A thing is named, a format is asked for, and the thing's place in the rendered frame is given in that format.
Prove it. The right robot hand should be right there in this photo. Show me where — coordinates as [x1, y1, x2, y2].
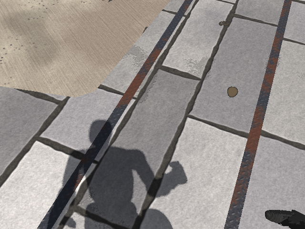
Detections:
[265, 210, 305, 229]

